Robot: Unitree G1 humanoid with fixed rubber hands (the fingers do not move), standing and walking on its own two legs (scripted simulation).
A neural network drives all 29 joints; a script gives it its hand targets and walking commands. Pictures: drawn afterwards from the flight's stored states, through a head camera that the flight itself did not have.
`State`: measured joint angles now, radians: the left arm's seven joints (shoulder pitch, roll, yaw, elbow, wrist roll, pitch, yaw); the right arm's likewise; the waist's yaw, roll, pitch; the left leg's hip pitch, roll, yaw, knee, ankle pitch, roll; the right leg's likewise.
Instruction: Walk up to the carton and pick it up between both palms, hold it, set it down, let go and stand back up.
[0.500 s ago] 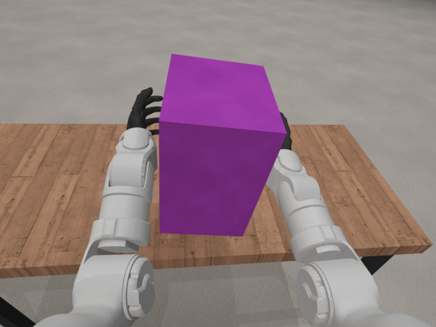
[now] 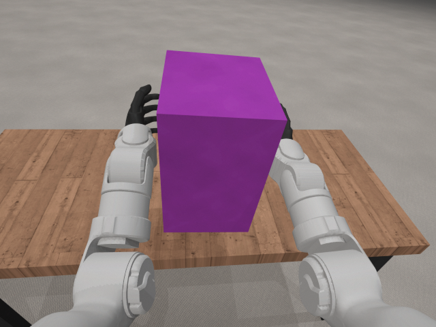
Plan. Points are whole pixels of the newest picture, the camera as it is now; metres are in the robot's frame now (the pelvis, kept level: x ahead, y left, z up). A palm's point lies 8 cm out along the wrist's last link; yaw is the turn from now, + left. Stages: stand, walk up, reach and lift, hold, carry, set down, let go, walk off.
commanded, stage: reach and lift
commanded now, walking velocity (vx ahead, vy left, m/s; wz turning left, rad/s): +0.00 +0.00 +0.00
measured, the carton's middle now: (210, 147) +0.39 +0.02 +0.17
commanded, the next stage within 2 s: hold in 0.44 s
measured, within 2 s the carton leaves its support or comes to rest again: neither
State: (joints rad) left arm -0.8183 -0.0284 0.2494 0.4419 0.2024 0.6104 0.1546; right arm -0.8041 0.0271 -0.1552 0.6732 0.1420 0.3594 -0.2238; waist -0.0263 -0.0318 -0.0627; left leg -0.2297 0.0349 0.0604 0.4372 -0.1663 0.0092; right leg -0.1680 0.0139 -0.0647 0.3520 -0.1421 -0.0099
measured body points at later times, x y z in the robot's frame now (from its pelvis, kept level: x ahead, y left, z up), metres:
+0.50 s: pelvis +0.00 +0.00 +0.00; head -0.05 +0.02 +0.45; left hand +0.40 +0.15 +0.22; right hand +0.40 -0.11 +0.20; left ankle +0.05 +0.10 -0.74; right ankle +0.03 -0.11 -0.74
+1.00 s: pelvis +0.00 +0.00 +0.00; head -0.07 +0.02 +0.44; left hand +0.39 +0.15 +0.24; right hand +0.39 -0.11 +0.22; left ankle +0.05 +0.10 -0.74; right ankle +0.03 -0.11 -0.74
